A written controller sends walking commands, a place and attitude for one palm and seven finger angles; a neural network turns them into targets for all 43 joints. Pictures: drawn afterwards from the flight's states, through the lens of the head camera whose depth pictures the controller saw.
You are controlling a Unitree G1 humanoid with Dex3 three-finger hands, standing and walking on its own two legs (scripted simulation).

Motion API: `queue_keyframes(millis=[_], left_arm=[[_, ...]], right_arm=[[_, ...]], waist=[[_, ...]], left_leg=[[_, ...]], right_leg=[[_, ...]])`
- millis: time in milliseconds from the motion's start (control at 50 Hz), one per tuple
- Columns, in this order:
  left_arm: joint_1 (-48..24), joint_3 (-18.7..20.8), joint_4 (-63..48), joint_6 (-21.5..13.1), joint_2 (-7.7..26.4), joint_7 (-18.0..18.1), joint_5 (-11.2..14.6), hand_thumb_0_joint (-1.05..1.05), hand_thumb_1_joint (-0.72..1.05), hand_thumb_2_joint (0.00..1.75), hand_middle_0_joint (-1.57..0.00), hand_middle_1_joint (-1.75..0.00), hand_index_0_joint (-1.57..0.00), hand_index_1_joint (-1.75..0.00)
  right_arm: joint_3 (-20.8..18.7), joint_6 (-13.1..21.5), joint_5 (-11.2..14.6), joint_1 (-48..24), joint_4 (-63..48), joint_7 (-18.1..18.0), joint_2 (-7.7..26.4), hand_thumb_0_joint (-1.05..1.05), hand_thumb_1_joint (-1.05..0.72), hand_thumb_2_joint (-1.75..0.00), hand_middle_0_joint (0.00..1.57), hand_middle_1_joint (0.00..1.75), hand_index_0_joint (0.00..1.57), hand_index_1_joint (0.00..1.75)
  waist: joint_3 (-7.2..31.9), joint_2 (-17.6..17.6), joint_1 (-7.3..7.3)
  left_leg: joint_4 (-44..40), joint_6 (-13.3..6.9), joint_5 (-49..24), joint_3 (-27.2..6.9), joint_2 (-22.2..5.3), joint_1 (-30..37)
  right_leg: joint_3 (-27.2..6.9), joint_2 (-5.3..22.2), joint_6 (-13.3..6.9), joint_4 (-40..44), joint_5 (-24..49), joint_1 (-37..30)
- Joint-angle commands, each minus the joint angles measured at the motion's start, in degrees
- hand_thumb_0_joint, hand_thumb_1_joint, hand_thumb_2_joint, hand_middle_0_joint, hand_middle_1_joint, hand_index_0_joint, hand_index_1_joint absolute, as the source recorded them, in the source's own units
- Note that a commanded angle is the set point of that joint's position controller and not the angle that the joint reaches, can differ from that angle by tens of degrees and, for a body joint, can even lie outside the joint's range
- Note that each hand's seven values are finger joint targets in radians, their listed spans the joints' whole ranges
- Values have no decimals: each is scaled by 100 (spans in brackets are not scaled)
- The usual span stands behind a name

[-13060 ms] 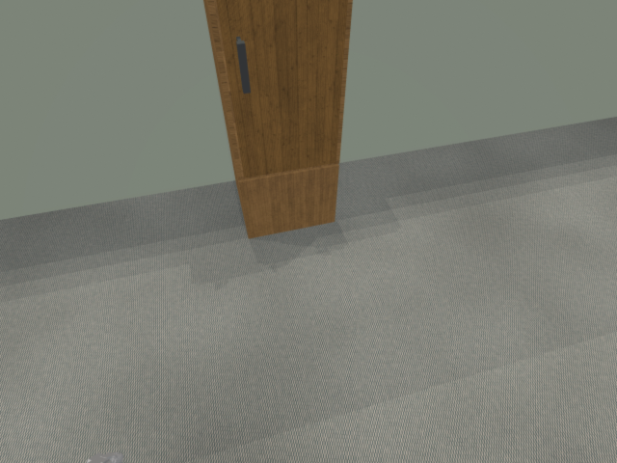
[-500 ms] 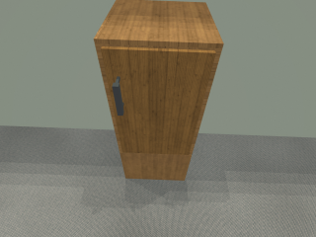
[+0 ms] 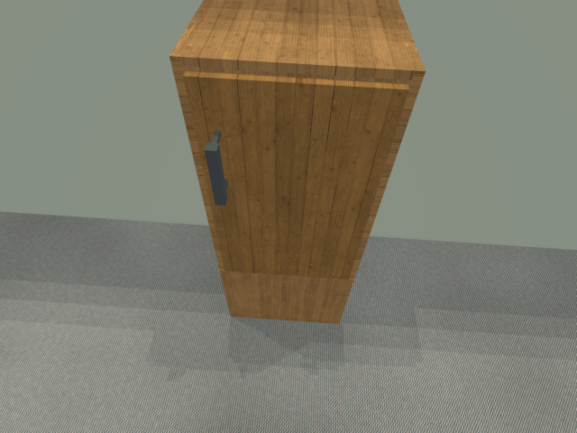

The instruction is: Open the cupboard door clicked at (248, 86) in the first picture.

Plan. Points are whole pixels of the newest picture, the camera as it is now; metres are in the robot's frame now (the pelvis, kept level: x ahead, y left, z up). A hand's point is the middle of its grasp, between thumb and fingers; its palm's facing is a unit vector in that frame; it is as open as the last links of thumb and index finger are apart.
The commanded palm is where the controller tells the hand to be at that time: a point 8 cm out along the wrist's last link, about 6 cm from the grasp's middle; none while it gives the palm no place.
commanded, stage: come to a stop and stand still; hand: left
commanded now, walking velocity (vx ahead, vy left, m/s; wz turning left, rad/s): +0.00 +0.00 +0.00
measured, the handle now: (219, 169) +0.56 +0.16 +0.02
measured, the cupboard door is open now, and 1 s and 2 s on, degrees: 0 0 0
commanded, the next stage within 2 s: look again from close up in 0.36 s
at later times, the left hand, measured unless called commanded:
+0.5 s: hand out of the picture +0.03 +0.20 -0.16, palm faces +0.03 -0.97 -0.23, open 7.3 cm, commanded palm none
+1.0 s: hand out of the picture -0.01 +0.18 -0.17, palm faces +0.03 -0.98 -0.18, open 7.3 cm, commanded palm none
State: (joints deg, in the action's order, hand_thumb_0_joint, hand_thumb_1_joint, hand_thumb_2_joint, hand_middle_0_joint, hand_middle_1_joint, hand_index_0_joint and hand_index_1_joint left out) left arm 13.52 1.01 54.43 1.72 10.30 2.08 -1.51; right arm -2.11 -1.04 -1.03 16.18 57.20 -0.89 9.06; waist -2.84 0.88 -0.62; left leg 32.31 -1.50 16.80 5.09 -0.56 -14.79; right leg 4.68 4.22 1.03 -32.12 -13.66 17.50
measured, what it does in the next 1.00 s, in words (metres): stands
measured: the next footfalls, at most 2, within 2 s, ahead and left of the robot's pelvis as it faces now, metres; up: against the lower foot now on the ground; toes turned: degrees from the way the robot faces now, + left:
none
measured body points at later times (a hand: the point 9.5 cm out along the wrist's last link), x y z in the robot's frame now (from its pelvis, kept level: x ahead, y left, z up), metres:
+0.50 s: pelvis +0.00 +0.01 +0.00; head -0.01 +0.01 +0.45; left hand +0.03 +0.25 -0.14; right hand +0.07 -0.22 -0.14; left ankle +0.01 +0.10 -0.73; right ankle +0.04 -0.13 -0.73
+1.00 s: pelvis -0.01 +0.01 +0.01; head -0.01 +0.01 +0.46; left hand -0.01 +0.23 -0.15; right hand -0.02 -0.21 -0.15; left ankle +0.01 +0.10 -0.73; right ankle +0.04 -0.13 -0.73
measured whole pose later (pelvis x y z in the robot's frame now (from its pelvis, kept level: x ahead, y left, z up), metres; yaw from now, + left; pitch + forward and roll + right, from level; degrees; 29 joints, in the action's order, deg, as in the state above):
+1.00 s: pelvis -0.01 +0.01 +0.01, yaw +0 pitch -2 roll +0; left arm 18.7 -0.2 61.1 0.4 8.1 2.2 -1.3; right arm -0.8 -0.1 -0.2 18.3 64.0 -0.7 7.8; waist -1.3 0.2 -0.3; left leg 26.6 -2.3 13.5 5.1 0.5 -10.9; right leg 4.8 4.7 2.1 -25.5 -9.7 13.1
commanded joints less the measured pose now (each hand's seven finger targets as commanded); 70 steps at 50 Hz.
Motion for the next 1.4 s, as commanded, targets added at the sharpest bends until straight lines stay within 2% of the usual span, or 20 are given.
queue_keyframes(millis=[0, 80, 120, 200, 380, 1040, 1060, 1080, 1100, 1120, 1140, 1160, 1180, 1200, 1220, 1260, 1300, 1320, 1360, 1380], left_arm=[[317, 117, -632, -123, 702, 68, -9, 0, 90, 90, -20, -30, -20, -30], [384, 93, -700, -122, 590, 23, -14, 0, 90, 90, -20, -30, -20, -30], [474, 71, -672, -136, 596, 3, -15, 0, 90, 90, -20, -30, -20, -30], [522, 105, -607, -155, 697, -7, 11, 0, 90, 90, -20, -30, -20, -30], [532, 70, -386, -202, 737, 5, 26, 0, 90, 90, -20, -30, -20, -30], [922, -18, 536, -256, 232, 82, 30, 0, 90, 90, -20, -30, -20, -30], [1051, -76, 726, -265, 473, 241, -8, 0, 90, 90, -20, -30, -20, -30], [-3284, 527, -8264, -1645, 1564, 159, 1250, 0, 88, 89, -20, -32, -20, -32], [-833, 510, -6793, -1358, 1359, 466, 827, 0, 85, 88, -20, -33, -20, -33], [803, -29, -5677, -603, 164, 647, 920, 0, 83, 87, -21, -34, -21, -34], [738, -546, -5708, -528, -460, 566, 1105, 0, 81, 86, -21, -36, -21, -36], [462, -383, -6026, -819, -215, 491, 1228, 0, 78, 85, -21, -37, -21, -37], [460, -169, -5830, -1124, 59, 413, 1161, 0, 76, 84, -21, -39, -21, -39], [536, -153, -5487, -1472, -65, 249, 1165, 0, 74, 83, -21, -40, -21, -40], [748, -60, -4887, -1833, -135, -2, 1168, 0, 71, 82, -21, -42, -21, -42], [1576, 216, -4278, -2720, -178, -716, 1362, 0, 67, 80, -22, -45, -22, -45], [2008, 696, -4179, -3524, 202, -1561, 1502, 0, 62, 78, -22, -48, -22, -48], [2143, 1057, -4015, -3761, 595, -2016, 1488, 0, 60, 77, -22, -50, -22, -50], [2064, 1441, -4498, -3684, 1067, -2466, 1613, 0, 55, 75, -22, -53, -22, -53], [1888, 1437, -4849, -3512, 1014, -2536, 1765, 0, 53, 74, -23, -54, -23, -54]], right_arm=[[-164, 122, -68, -43, -898, -40, 776, 0, -90, -90, 20, 30, 20, 30], [-139, 165, -62, 58, -1034, -51, 877, 0, -90, -90, 20, 30, 20, 30], [-117, 206, -48, 50, -1040, -60, 944, 0, -90, -90, 20, 30, 20, 30], [-127, 228, -20, 32, -985, -73, 1013, 0, -90, -90, 20, 30, 20, 30], [-55, 202, 5, -160, -687, -10, 914, 0, -90, -90, 20, 30, 20, 30], [13, 162, 63, 412, 478, -13, 442, 0, -90, -90, 20, 30, 20, 30], [99, 244, 55, -121, 27, 18, 596, 0, -90, -90, 20, 30, 20, 30], [111, 1124, 381, -166, -2107, -291, 1503, 0, -90, -90, 20, 30, 20, 30], [265, 1716, 428, -601, -1760, -466, 1168, 0, -90, -90, 20, 30, 20, 30], [160, 1908, 512, -548, -1769, -399, 872, 0, -90, -90, 20, 30, 20, 30], [175, 2009, 584, -387, -1651, -404, 941, 0, -90, -90, 20, 30, 20, 30], [110, 2150, 541, -532, -1893, -430, 1137, 0, -90, -90, 20, 30, 20, 30], [49, 2233, 430, -506, -1986, -399, 1283, 0, -90, -90, 20, 30, 20, 30], [2, 2276, 335, -483, -2144, -354, 1297, 0, -90, -90, 20, 30, 20, 30], [-81, 2294, 306, -484, -2297, -267, 1310, 0, -90, -90, 20, 30, 20, 30], [-224, 2340, 185, -571, -2649, -98, 1249, 0, -90, -90, 20, 30, 20, 30], [-352, 2269, 154, -723, -3060, 93, 1287, 0, -90, -90, 20, 30, 20, 30], [-430, 2191, 176, -694, -3264, 209, 1357, 0, -90, -90, 20, 30, 20, 30], [-427, 2025, 312, -936, -3742, 213, 1320, 0, -90, -90, 20, 30, 20, 30], [-413, 1945, 358, -989, -3958, 157, 1334, 0, -90, -90, 20, 30, 20, 30]], waist=[[546, -317, -14], [85, -680, 5], [142, -560, 67], [236, -399, 46], [95, 44, 50], [-318, -54, 55], [-593, 280, 263], [2373, -969, -615], [2177, -1463, 11], [903, -1274, -79], [332, -715, -171], [-97, -407, -267], [-100, 29, -360], [-245, 667, -375], [-295, 774, -299], [264, 1469, 83], [731, 1286, 278], [885, 600, 346], [1181, 272, 496], [1243, 188, 492]], left_leg=[[-505, -78, 546, -856, -483, -675], [-965, -198, -22, -1141, -717, -809], [-843, -221, -914, -1062, -745, -589], [-741, -176, -1414, -900, -670, -307], [-952, -102, -516, -753, -511, -270], [-1556, 5, 334, -780, -530, -338], [-536, 167, -152, -400, -554, -644], [-1125, 109, -309, -500, -1, 1092], [-1356, 157, 448, -612, -168, 734], [-1531, 323, 1161, -862, -217, -319], [-1290, 222, 1251, -791, -96, -545], [-960, 150, 1261, -883, -28, -735], [-630, 141, 1378, -911, 23, -952], [-257, 155, 1490, -923, 70, -1325], [126, 183, 1472, -810, 141, -1613], [980, 221, 1252, -532, 215, -2299], [1625, 229, 953, -414, 303, -2801], [1829, 246, 803, -398, 338, -2814], [1822, 170, 1277, -351, 361, -3227], [1833, 131, 1380, -358, 363, -3263]], right_leg=[[-478, 295, -344, 297, -621, -226], [-136, 1, -236, -38, -43, -70], [-121, -33, -190, -10, 255, -208], [-211, 62, -166, 105, 633, -344], [-472, 267, -153, 581, 550, -463], [-411, 277, -111, 1141, 52, -514], [-454, 429, -198, 855, 688, -369], [-55, -262, -195, 456, 291, -875], [100, -360, -354, 13, -359, -530], [319, -389, -272, -90, -689, 47], [270, -411, -222, 55, -565, 243], [211, -389, -175, 170, -856, 496], [155, -380, -146, 167, -1337, 862], [192, -396, -130, -31, -1729, 1326], [153, -396, -151, -221, -1958, 1699], [-28, -374, -191, -718, -2528, 2125], [-322, -336, -293, -1141, -2334, 2053], [-465, -315, -392, -1382, -2064, 1961], [-612, -264, -377, -1551, -2453, 1981], [-629, -295, -351, -1631, -2515, 2021]])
